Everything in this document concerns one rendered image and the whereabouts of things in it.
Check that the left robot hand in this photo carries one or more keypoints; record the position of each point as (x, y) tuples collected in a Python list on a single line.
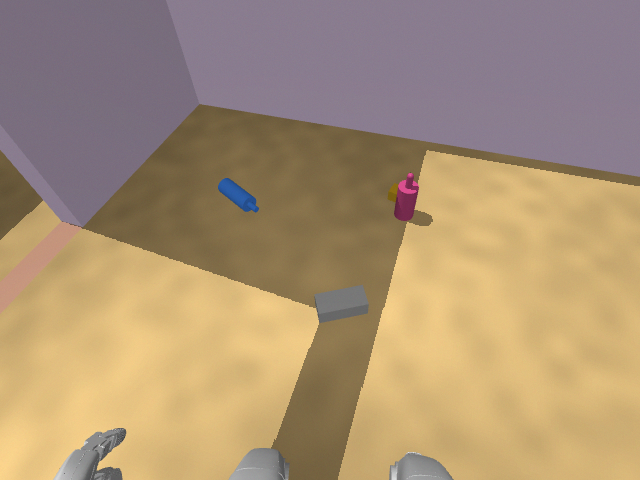
[(82, 464)]

